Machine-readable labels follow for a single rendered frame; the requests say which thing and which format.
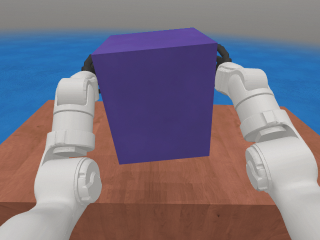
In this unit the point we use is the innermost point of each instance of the right robot hand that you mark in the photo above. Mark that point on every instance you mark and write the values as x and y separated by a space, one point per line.
225 56

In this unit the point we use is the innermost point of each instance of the robot left forearm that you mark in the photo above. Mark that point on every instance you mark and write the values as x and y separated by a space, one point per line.
73 115

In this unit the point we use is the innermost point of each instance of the right robot upper arm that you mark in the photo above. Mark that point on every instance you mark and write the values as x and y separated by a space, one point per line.
284 168

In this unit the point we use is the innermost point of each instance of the robot right forearm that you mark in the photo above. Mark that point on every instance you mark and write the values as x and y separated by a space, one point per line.
259 113

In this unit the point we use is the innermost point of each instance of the pedestal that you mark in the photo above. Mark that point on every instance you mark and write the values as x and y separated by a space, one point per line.
199 198

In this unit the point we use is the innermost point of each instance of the left robot hand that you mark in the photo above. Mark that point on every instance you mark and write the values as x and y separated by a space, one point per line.
88 66

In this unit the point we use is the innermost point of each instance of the left robot upper arm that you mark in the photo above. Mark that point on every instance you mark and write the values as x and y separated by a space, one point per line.
63 190

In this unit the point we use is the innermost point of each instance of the carton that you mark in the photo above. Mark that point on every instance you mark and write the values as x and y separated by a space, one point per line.
157 88

